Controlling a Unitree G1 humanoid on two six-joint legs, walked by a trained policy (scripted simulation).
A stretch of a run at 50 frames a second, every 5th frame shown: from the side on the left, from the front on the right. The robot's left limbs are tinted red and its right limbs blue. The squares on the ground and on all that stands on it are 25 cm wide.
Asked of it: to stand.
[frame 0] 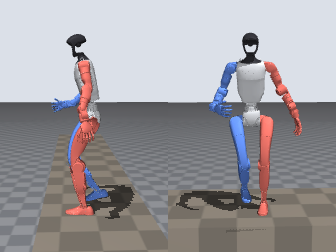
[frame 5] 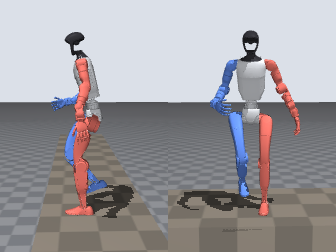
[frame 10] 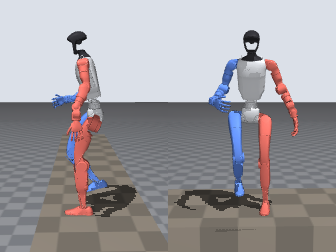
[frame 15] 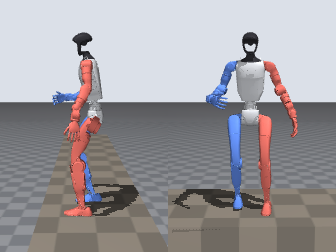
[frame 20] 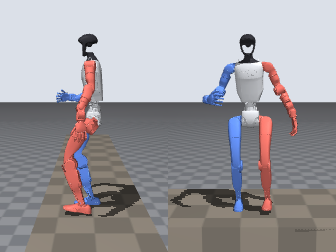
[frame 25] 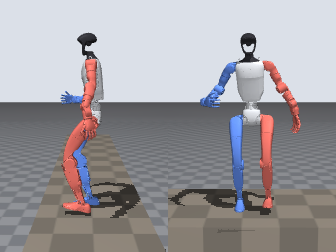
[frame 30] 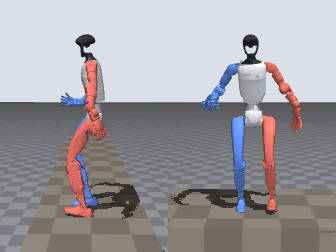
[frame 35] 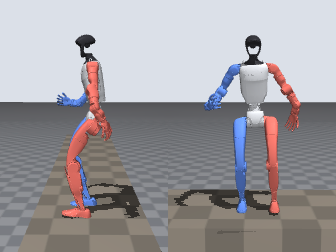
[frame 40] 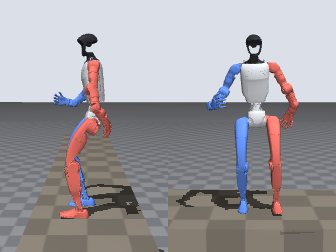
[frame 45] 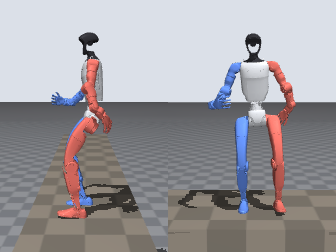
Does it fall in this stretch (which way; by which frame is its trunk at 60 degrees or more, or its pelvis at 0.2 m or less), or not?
no
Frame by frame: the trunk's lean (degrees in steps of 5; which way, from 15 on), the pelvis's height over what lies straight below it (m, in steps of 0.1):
0: 15 forward, 0.8
5: 15 forward, 0.8
10: 15 forward, 0.8
15: 10, 0.8
20: 5, 0.8
25: 10, 0.8
30: 10, 0.8
35: 10, 0.7
40: 5, 0.8
45: 5, 0.8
